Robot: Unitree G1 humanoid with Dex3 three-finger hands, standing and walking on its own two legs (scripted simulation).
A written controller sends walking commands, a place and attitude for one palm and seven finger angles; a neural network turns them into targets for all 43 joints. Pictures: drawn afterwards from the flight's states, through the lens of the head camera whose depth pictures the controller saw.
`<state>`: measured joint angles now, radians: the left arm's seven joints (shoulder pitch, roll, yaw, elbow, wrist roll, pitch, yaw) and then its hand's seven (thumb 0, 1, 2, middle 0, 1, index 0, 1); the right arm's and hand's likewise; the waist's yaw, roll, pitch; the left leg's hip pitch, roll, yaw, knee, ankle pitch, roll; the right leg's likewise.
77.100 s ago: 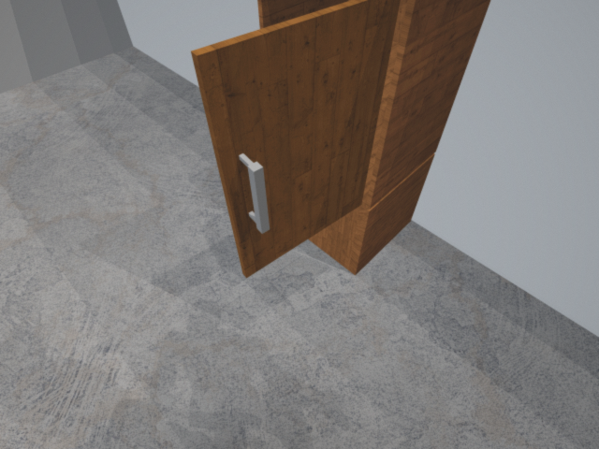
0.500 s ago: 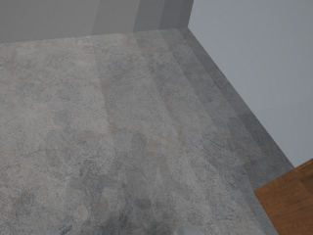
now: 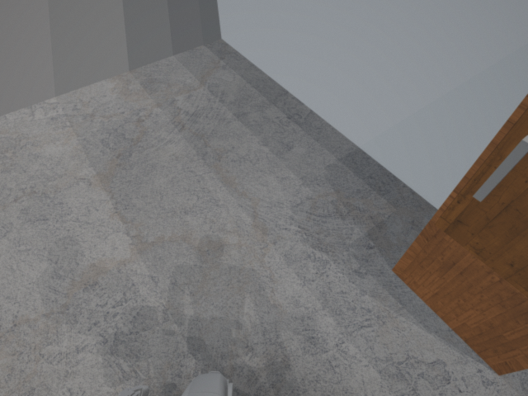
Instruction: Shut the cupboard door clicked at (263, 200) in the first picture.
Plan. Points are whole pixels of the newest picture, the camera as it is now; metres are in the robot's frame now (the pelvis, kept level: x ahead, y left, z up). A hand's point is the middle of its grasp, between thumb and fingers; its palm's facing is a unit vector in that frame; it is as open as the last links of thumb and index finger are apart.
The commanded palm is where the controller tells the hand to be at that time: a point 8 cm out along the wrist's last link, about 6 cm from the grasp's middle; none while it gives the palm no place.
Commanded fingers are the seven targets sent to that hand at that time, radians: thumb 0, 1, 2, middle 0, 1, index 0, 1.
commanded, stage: turn to face it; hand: left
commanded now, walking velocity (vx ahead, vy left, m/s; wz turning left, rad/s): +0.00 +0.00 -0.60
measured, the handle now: (506, 167) +0.56 -0.48 -0.04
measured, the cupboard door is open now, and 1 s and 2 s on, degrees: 2 2 2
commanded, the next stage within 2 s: take the last steps up to it in 1.28 s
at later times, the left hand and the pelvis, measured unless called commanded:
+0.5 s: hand (166, 377) +0.17 +0.18 -0.16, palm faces -0.29 -0.92 -0.27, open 7.4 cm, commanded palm none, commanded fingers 0.00 0.90 0.90 -0.20 -0.30 -0.20 -0.30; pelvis +0.00 +0.00 -0.01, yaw -19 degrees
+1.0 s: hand (195, 344) +0.22 +0.15 -0.17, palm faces -0.52 -0.83 -0.21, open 7.4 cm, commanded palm none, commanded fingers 0.00 0.90 0.90 -0.20 -0.30 -0.20 -0.30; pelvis +0.03 +0.02 +0.00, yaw -35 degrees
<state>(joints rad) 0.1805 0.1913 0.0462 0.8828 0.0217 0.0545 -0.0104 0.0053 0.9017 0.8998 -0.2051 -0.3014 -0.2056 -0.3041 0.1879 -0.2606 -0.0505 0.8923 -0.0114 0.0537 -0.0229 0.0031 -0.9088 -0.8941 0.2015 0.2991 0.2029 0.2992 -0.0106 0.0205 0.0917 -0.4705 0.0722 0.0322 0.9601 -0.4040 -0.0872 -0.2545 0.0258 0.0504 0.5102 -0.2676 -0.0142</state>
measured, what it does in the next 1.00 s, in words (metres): steps on the spot, turning right: left foot, then right foot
